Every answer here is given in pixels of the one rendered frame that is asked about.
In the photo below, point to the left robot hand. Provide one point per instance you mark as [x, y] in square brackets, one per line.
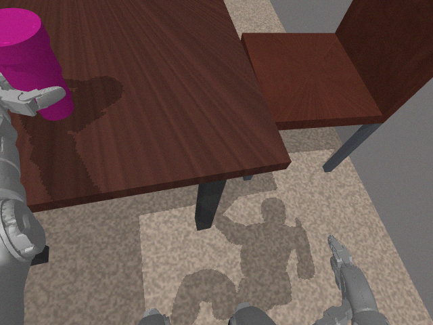
[23, 102]

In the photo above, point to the right robot arm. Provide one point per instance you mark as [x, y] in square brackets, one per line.
[369, 318]

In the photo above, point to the right robot hand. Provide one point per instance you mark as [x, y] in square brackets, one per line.
[356, 292]

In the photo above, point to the table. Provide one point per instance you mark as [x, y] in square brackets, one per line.
[164, 97]

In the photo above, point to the chair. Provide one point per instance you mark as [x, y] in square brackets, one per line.
[379, 57]

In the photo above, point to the cup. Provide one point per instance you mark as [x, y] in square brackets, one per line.
[27, 61]

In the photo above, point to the left robot arm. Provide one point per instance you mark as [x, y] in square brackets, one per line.
[21, 235]

